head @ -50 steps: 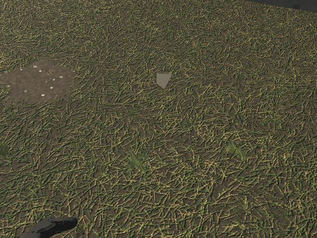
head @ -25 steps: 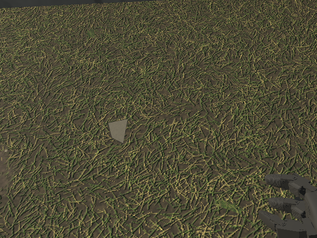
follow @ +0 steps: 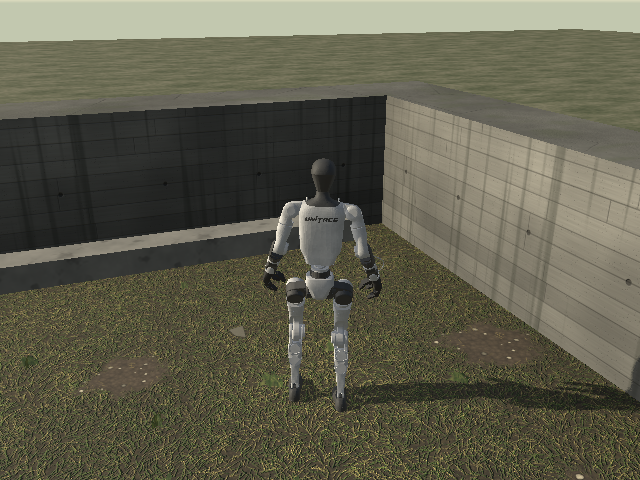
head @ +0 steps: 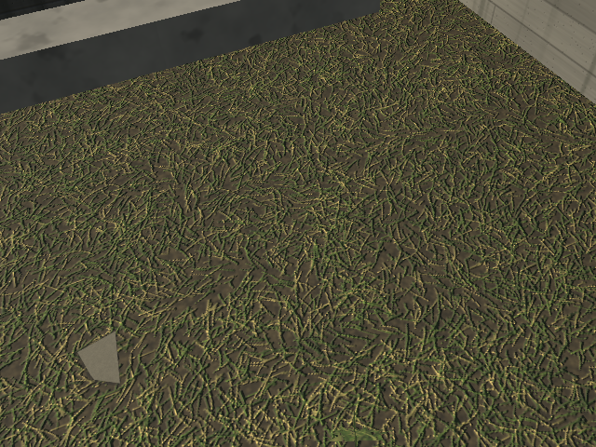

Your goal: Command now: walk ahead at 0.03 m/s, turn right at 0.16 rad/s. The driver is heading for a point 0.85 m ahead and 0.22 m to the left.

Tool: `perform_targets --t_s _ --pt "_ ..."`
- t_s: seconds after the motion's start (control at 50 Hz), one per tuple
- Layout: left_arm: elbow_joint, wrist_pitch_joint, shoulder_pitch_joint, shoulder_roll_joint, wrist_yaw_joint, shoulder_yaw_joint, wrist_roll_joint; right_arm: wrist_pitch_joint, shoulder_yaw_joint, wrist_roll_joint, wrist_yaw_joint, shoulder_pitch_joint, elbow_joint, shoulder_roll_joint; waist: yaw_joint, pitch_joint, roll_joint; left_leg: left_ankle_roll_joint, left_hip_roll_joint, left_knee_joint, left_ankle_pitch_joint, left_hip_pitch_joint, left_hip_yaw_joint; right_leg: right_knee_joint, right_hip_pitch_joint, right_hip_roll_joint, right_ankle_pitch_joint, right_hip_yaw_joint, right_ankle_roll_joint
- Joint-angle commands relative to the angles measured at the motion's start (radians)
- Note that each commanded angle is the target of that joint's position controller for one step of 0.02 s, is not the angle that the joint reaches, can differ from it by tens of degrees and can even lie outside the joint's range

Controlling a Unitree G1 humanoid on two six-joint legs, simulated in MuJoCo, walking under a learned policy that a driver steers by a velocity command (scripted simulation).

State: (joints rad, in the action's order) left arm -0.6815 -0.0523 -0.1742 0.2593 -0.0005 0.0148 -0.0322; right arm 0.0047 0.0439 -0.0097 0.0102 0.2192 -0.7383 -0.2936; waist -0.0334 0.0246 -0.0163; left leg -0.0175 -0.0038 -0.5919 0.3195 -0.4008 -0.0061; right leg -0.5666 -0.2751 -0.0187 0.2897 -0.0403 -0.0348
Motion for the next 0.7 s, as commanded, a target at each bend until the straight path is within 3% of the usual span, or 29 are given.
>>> perform_targets --t_s 0.02,0.06,0.12,0.16,0.18,0.2,0.22,0.24,0.26,0.28,0.38,0.7 --pt "0.064 0.047 0.08 0.133 -0.005 0.034 -0.013 -0.014 0.031 -0.004 0.007 -0.041 0.068 -0.101 0.014 -0.031 0.171 -0.038 0.03 -0.181 0.115 -0.004 -0.048 0.288 -0.048 0.258 -0.094 -0.265 -0.187" --pt "0.05 0.061 0.096 0.115 -0.005 0.028 0.008 -0.002 0.032 -0.011 0.014 -0.007 0.042 -0.09 0.01 -0.035 0.166 -0.062 0.044 -0.207 0.08 0.011 -0.054 0.237 -0.013 0.218 -0.279 -0.209 -0.158" --pt "0.02 0.055 0.054 0.101 -0.004 0.024 0.02 -0.007 0.011 0.005 0.009 -0.018 0.042 -0.04 0.023 -0.077 0.147 -0.069 0.044 -0.063 0.069 0.067 -0.034 0.155 0.075 0.197 -0.493 -0.181 -0.16" --pt "0.0 0.049 0.03 0.099 -0.007 0.024 0.033 -0.012 0.006 0.006 0.006 -0.006 0.028 -0.036 0.012 -0.093 0.127 -0.057 0.037 0.164 -0.163 0.174 -0.022 0.125 0.092 0.172 -0.474 -0.176 -0.13" --pt "-0.012 0.056 -0.008 0.09 -0.008 0.021 0.03 -0.012 0.009 -0.003 0.007 -0.01 0.029 -0.067 0.025 -0.107 0.099 -0.046 0.064 0.189 -0.308 0.243 -0.06 0.124 0.075 0.151 -0.381 -0.177 -0.091" --pt "-0.018 0.067 -0.041 0.088 -0.002 0.02 0.014 -0.008 0.018 -0.009 0.014 -0.005 0.034 -0.121 0.054 -0.109 0.029 -0.023 0.106 0.151 -0.454 0.299 -0.089 0.114 0.03 0.113 -0.277 -0.151 -0.058" --pt "-0.025 0.073 -0.066 0.099 0.002 0.026 0.015 -0.003 0.032 0.003 0.013 -0.008 0.006 -0.153 0.076 -0.094 -0.055 0.013 0.076 0.1 -0.34 0.256 -0.061 0.141 0.024 0.065 -0.203 -0.095 -0.03" --pt "-0.037 0.073 -0.015 0.116 0.001 0.027 0.015 -0.002 0.022 0.0 0.007 -0.003 0.01 -0.093 0.024 -0.078 -0.004 0.018 0.059 0.123 -0.263 0.231 -0.057 0.121 0.034 0.056 -0.154 -0.077 -0.01" --pt "-0.033 0.07 0.012 0.102 -0.002 0.027 0.02 -0.002 0.014 -0.008 0.008 -0.007 -0.001 -0.073 0.024 -0.064 0.001 0.012 0.06 0.139 -0.236 0.222 -0.062 0.116 0.022 0.053 -0.13 -0.066 -0.007" --pt "-0.037 0.064 0.019 0.084 -0.007 0.024 0.021 -0.003 0.013 -0.009 0.01 -0.022 -0.003 -0.072 0.028 -0.048 -0.011 0.007 0.057 0.147 -0.239 0.215 -0.064 0.116 0.012 0.056 -0.132 -0.067 -0.007" --pt "-0.073 0.051 -0.001 0.077 -0.019 0.03 0.02 -0.014 0.008 -0.005 0.018 -0.023 -0.032 -0.057 0.03 -0.028 -0.003 0.005 0.051 0.154 -0.185 0.189 -0.057 0.12 0.017 0.045 -0.108 -0.056 0.0" --pt "-0.234 0.055 -0.052 0.069 -0.038 0.038 0.026 -0.017 0.0 0.001 0.029 0.004 -0.163 -0.033 0.033 0.0 0.016 0.017 0.031 0.174 -0.133 0.172 -0.046 0.139 0.038 0.035 -0.1 -0.034 0.019"
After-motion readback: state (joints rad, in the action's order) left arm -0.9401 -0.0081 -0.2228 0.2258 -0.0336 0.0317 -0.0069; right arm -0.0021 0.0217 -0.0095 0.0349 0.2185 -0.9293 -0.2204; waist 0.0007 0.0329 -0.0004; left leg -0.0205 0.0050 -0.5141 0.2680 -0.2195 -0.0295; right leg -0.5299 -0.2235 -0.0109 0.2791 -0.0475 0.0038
